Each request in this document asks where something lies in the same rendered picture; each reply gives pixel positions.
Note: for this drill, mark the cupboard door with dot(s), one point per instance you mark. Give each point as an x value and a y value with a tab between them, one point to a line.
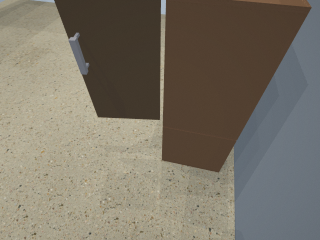
121	41

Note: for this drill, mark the handle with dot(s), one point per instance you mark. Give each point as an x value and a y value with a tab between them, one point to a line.
76	49

